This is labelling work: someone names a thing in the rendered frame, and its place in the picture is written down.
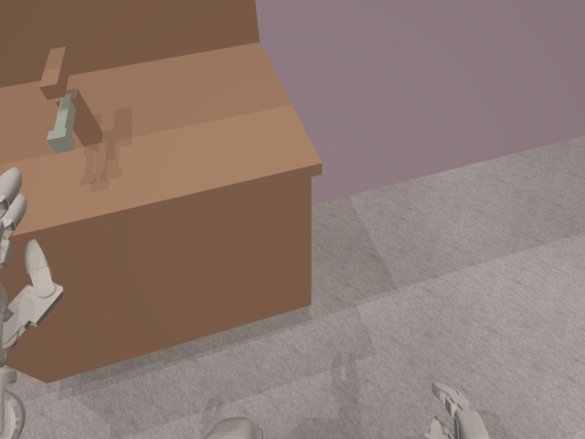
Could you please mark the robot left hand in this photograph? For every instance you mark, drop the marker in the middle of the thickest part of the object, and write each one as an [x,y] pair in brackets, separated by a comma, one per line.
[32,304]

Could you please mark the left robot forearm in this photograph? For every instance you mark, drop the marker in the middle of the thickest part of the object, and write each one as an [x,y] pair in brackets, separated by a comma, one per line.
[12,410]

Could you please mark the counter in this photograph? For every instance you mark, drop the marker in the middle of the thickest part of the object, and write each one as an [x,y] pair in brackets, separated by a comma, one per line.
[185,208]

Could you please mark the robot right hand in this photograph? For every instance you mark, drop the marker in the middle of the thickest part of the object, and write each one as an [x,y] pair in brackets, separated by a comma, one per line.
[467,424]

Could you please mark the left robot thigh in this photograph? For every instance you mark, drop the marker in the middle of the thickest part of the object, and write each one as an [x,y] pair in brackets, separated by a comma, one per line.
[236,428]

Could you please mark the tap lever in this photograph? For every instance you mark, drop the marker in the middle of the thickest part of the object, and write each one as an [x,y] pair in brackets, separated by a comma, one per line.
[61,139]

